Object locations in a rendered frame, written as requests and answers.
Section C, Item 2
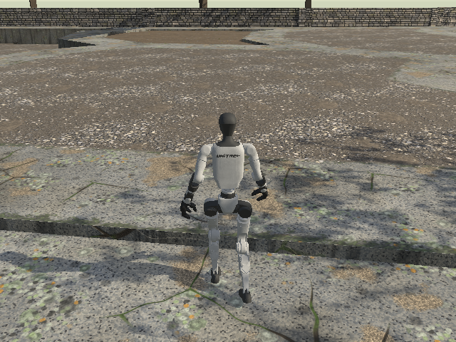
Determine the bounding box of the robot left hand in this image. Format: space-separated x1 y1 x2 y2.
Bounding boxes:
180 200 197 219

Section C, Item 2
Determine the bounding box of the robot left upper arm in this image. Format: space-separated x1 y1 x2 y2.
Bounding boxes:
192 144 213 184

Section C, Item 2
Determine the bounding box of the right robot forearm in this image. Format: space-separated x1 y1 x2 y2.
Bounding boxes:
256 171 267 192

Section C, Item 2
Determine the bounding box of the robot right foot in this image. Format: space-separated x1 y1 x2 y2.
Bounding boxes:
239 289 252 304

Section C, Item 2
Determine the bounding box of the left robot forearm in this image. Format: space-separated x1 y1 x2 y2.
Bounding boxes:
183 173 199 204

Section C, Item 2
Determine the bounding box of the robot right upper arm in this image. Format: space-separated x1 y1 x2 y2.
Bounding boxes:
243 143 263 181

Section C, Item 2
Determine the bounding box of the robot right hand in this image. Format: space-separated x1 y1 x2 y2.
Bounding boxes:
252 189 268 201

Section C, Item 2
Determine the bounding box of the robot foot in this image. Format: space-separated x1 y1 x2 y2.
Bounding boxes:
211 266 221 284
239 289 252 304

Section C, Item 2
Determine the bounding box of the robot left foot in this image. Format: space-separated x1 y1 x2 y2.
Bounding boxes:
211 266 221 284

